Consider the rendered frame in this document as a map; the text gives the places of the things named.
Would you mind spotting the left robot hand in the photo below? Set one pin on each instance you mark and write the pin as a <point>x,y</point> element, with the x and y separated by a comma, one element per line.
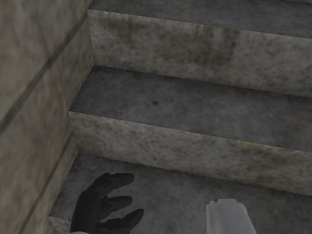
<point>90,208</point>

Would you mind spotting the robot right thigh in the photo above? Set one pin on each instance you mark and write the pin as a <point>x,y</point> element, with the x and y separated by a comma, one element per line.
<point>227,216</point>

